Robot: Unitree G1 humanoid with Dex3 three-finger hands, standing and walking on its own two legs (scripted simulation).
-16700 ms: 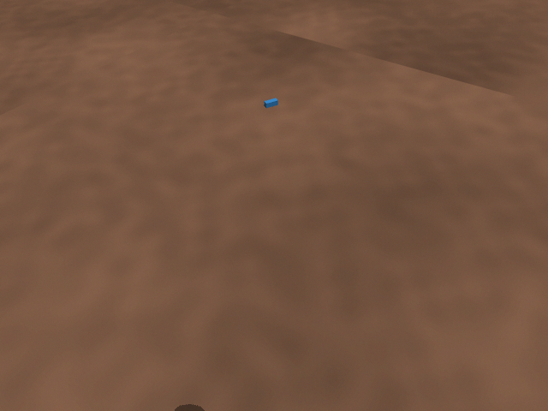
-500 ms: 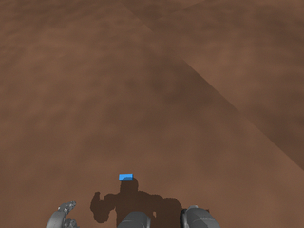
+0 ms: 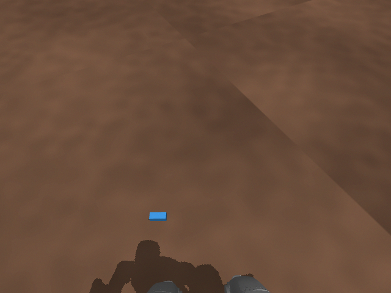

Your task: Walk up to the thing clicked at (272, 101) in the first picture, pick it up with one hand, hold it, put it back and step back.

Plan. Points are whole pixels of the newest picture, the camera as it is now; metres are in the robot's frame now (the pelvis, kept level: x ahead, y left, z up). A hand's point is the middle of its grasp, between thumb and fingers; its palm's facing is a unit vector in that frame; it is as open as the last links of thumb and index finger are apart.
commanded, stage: walk up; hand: left
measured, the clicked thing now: (158, 216) +0.53 +0.23 -0.74
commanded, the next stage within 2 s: none
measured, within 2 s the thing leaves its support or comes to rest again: neither
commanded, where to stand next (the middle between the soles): +0.15 -0.01 m, yaw +1 degrees
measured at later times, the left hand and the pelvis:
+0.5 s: hand out of the picture +0.05 +0.29 -0.15, palm faces +0.00 -0.92 -0.39, open 7.4 cm; pelvis +0.01 +0.01 +0.00, yaw +0 degrees
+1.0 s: hand (100, 287) +0.15 +0.24 -0.13, palm faces -0.01 -0.94 -0.34, open 7.4 cm; pelvis +0.04 -0.01 +0.02, yaw +0 degrees
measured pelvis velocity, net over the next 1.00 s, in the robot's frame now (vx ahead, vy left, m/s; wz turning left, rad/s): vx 0.04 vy -0.01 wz -0.01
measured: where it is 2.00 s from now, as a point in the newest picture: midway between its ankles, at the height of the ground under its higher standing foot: outside the picture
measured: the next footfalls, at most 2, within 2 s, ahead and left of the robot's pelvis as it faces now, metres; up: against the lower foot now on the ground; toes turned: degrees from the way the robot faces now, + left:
right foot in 0.08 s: +0.06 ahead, -0.13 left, +0.00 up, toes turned -1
left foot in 0.40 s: +0.14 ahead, +0.13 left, +0.00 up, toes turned -1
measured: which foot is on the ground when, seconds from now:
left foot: down 0.00-0.10, up 0.12-0.38, down 0.40-1.00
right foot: up 0.00-0.06, down 0.08-1.00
